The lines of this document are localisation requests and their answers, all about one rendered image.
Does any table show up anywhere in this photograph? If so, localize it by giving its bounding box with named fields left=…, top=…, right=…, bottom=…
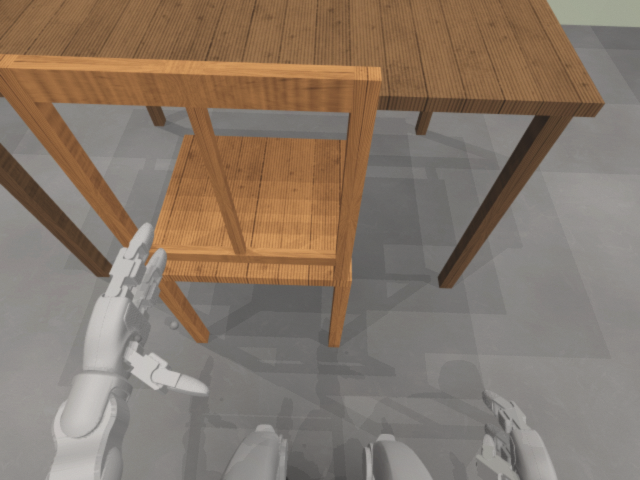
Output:
left=0, top=0, right=605, bottom=288

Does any robot shin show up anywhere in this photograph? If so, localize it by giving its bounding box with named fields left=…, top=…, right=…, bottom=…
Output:
left=375, top=434, right=395, bottom=442
left=255, top=424, right=275, bottom=433

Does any chair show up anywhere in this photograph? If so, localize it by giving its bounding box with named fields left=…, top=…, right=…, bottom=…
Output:
left=0, top=54, right=382, bottom=347

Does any left robot shin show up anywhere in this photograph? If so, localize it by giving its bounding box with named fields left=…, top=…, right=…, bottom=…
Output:
left=255, top=424, right=275, bottom=433

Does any left robot forearm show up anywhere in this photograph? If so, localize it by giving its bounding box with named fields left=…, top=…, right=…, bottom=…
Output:
left=45, top=371, right=133, bottom=480

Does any right robot hand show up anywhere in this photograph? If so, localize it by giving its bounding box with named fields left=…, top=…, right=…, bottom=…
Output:
left=476, top=390, right=558, bottom=480

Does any left robot hand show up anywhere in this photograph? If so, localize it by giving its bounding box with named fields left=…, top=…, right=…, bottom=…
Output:
left=82, top=223, right=210, bottom=397

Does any right robot shin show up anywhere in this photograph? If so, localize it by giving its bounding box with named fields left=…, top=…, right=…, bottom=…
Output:
left=375, top=434, right=395, bottom=442

